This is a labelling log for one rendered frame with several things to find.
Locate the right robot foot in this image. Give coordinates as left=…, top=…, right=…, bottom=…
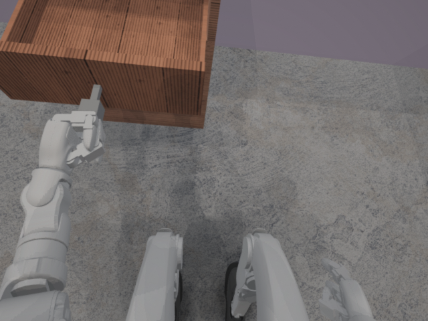
left=225, top=262, right=245, bottom=321

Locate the left robot hand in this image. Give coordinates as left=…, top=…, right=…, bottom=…
left=39, top=111, right=106, bottom=176

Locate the robot right shin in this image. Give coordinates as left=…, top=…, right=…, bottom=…
left=231, top=229, right=279, bottom=316

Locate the right robot hand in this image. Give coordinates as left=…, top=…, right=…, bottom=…
left=318, top=258, right=373, bottom=321

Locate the handle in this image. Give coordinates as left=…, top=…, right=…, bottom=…
left=78, top=84, right=105, bottom=121

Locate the robot left forearm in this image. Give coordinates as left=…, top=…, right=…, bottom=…
left=0, top=167, right=73, bottom=301

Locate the drawer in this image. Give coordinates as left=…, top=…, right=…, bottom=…
left=0, top=0, right=209, bottom=116

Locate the robot left upper arm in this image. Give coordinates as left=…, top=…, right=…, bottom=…
left=0, top=290, right=72, bottom=321

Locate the cabinet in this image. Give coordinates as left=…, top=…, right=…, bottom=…
left=103, top=0, right=221, bottom=129

